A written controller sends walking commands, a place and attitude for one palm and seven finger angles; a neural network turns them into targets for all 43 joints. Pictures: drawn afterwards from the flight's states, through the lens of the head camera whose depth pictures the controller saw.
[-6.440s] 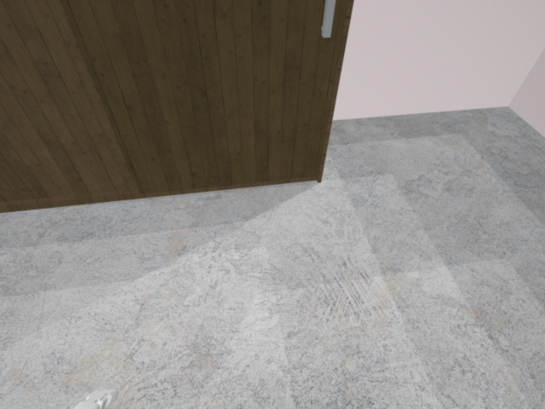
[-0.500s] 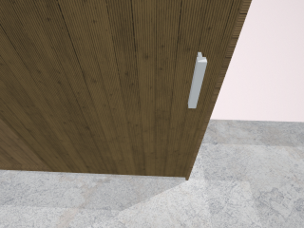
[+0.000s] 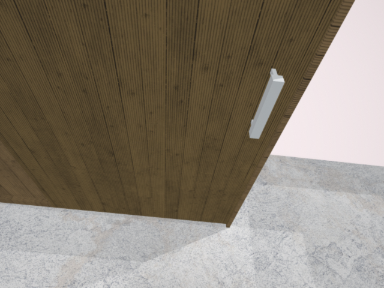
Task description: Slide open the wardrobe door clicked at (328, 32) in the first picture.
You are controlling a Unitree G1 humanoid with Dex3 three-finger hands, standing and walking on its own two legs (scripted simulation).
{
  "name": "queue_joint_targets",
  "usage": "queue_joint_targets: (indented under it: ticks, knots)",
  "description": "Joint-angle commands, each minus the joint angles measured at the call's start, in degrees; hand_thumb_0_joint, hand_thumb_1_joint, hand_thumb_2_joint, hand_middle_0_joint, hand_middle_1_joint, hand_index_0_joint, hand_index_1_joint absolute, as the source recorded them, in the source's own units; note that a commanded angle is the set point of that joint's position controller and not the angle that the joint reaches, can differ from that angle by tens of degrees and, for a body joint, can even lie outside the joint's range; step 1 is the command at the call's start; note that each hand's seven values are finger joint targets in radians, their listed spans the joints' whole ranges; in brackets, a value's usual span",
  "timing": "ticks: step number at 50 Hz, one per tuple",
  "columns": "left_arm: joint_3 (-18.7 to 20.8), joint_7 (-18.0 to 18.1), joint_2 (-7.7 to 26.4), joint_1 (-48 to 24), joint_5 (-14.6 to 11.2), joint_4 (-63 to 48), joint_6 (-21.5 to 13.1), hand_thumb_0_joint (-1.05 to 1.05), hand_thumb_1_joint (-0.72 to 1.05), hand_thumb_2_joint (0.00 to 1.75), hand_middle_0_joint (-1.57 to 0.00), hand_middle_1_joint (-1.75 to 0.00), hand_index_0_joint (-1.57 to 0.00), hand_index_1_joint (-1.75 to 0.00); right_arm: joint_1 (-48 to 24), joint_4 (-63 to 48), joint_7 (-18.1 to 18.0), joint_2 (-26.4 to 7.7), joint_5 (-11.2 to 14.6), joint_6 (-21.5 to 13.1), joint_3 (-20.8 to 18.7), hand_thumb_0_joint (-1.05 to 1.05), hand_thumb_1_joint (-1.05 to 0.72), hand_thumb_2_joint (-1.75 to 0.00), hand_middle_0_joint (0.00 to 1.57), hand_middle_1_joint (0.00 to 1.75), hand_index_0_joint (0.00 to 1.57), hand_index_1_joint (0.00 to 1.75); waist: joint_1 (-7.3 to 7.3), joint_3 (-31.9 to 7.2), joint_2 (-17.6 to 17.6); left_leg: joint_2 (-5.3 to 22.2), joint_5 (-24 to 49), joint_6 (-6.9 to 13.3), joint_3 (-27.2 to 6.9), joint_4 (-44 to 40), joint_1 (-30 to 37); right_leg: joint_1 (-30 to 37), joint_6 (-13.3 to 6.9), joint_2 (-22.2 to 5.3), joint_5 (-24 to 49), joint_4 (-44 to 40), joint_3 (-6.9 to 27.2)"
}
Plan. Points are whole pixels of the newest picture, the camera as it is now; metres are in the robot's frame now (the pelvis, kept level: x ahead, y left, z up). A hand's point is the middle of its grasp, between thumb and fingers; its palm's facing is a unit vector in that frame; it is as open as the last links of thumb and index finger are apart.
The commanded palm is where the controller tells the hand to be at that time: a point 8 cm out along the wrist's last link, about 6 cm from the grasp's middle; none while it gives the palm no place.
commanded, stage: look again from close up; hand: right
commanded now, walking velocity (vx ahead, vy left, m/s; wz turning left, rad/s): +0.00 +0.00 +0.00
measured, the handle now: (263, 105) +0.54 -0.14 +0.11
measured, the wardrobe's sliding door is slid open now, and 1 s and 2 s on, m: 0.00 0.00 0.00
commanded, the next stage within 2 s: shuffle to correct the standing spot in 0.62 s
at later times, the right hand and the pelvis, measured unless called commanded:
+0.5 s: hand out of the picture +0.01 -0.16 -0.17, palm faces +0.03 +0.98 -0.21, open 7.4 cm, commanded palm none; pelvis -0.01 +0.02 +0.00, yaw +0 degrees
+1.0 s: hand out of the picture +0.00 -0.17 -0.18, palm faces +0.05 +0.98 -0.19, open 7.4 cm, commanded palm none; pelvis +0.01 +0.01 +0.00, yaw +0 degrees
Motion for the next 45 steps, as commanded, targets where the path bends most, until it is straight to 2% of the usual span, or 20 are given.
queue_joint_targets:
  ticks: [1, 8, 12, 22, 34, 36, 37, 41, 43, 45]
  knots:
    - [1.2, 0.1, 4.8, 2.9, -0.3, -1.6, -0.9, 0.00, 0.90, 0.90, -0.20, -0.30, -0.20, -0.30, 2.2, -1.9, -0.5, -7.9, 0.0, -1.1, -1.5, 0.00, -0.90, -0.90, 0.20, 0.30, 0.20, 0.30, -0.45, 1.9, 5.7, 2.3, 11.6, 3.5, -3.2, -6.4, 0.8, -4.0, -2.2, -3.2, 9.8, -5.4, 2.8]
    - [1.3, 0.1, 4.9, 2.1, -0.3, -0.7, -0.7, 0.00, 0.90, 0.90, -0.20, -0.30, -0.20, -0.30, 2.1, -2.2, -0.3, -8.5, -0.1, -1.4, -1.8, 0.00, -0.90, -0.90, 0.20, 0.30, 0.20, 0.30, -0.41, -0.1, 5.5, 2.5, 12.9, 4.0, -3.8, -8.0, 1.8, -2.3, -1.7, -3.4, 9.9, -5.0, 2.2]
    - [1.4, 0.2, 5.2, 1.5, -0.3, -0.4, -0.6, 0.00, 0.90, 0.90, -0.20, -0.30, -0.20, -0.30, 1.8, -2.0, -0.2, -9.0, 0.0, -1.3, -2.0, 0.00, -0.90, -0.90, 0.20, 0.30, 0.20, 0.30, -0.43, 0.6, 4.1, 2.6, 11.5, 4.3, -4.3, -9.2, 1.1, -2.3, -1.3, -3.4, 9.0, -5.1, 2.0]
    - [1.4, 0.2, 5.8, 1.3, -0.3, 0.6, -0.8, 0.00, 0.90, 0.90, -0.20, -0.30, -0.20, -0.30, 1.4, -2.0, 0.0, -9.2, 0.0, -1.3, -2.2, 0.00, -0.90, -0.90, 0.20, 0.30, 0.20, 0.30, -0.64, 0.2, 3.4, 2.2, 9.4, 4.3, -3.9, -10.3, 2.1, -2.6, -1.2, -4.0, 9.2, -6.2, 2.3]
    - [1.4, 0.3, 6.1, 1.6, -0.3, 1.2, -1.1, 0.00, 0.90, 0.90, -0.20, -0.30, -0.20, -0.30, 1.5, -1.9, 0.0, -8.7, 0.0, -1.0, -2.2, 0.00, -0.90, -0.90, 0.20, 0.30, 0.20, 0.30, -1.09, 0.1, 2.4, 1.6, 11.4, 3.9, -2.7, -8.9, 3.7, -3.2, -1.4, -4.6, 11.5, -7.3, 3.1]
    - [1.5, 0.3, 6.0, 1.2, -0.3, 1.1, -1.2, 0.00, 0.90, 0.90, -0.20, -0.30, -0.20, -0.30, 1.6, -1.8, 0.0, -8.7, 0.0, -1.1, -2.3, 0.00, -0.90, -0.90, 0.20, 0.30, 0.20, 0.30, -1.18, 0.0, 3.2, 1.7, 11.8, 3.8, -2.6, -8.8, 3.5, -2.9, -1.5, -4.6, 11.6, -7.3, 3.0]
    - [1.2, 0.3, 4.7, 2.4, -0.2, 1.5, -1.0, 0.00, 0.90, 0.90, -0.20, -0.30, -0.20, -0.30, 2.2, -1.4, 0.0, -7.4, -0.1, -0.9, -2.0, 0.00, -0.90, -0.90, 0.20, 0.30, 0.20, 0.30, -1.05, -0.7, 3.3, 1.7, 8.4, 3.8, -2.5, -8.9, 4.0, -3.1, -1.4, -4.4, 8.9, -7.1, 2.6]
    - [1.1, -0.3, 3.8, 4.3, 0.4, 1.7, 0.1, 0.00, 0.90, 0.90, -0.20, -0.30, -0.20, -0.30, 3.3, -1.8, 0.3, -7.5, -0.6, 0.1, -2.6, 0.00, -0.90, -0.90, 0.20, 0.30, 0.20, 0.30, -1.33, 5.3, 4.3, 1.3, -14.3, 4.7, -4.0, -10.3, -1.0, -8.3, -2.1, -2.4, -7.7, -6.4, 1.8]
    - [1.3, -0.5, 3.4, 5.0, 0.5, 1.4, 0.2, 0.00, 0.90, 0.90, -0.20, -0.30, -0.20, -0.30, 4.1, -2.3, 0.5, -7.8, -0.8, 0.3, -2.9, 0.00, -0.90, -0.90, 0.20, 0.30, 0.20, 0.30, -1.24, 7.0, 5.2, 1.4, -18.2, 5.2, -4.6, -10.8, -3.0, -9.1, -2.6, -2.0, -10.1, -5.4, 1.6]
    - [1.4, -0.6, 3.3, 5.9, 0.5, 1.1, 0.0, 0.00, 0.90, 0.90, -0.20, -0.30, -0.20, -0.30, 4.6, -2.7, 0.7, -7.6, -0.7, 0.1, -3.2, 0.00, -0.90, -0.90, 0.20, 0.30, 0.20, 0.30, -1.19, 7.7, 5.2, 1.6, -18.7, 5.7, -5.0, -9.9, -4.1, -9.6, -2.9, -1.7, -9.6, -4.1, 1.6]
